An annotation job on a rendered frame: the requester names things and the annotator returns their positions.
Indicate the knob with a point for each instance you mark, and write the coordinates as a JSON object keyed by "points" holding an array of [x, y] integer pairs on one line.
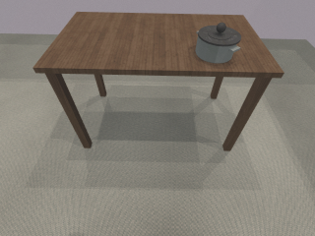
{"points": [[221, 27]]}

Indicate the table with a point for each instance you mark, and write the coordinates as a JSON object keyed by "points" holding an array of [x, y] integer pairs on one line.
{"points": [[153, 44]]}

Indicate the lid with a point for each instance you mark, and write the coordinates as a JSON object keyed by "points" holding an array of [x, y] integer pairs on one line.
{"points": [[210, 35]]}

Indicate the pot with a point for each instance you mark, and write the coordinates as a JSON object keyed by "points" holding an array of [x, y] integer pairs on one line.
{"points": [[214, 54]]}

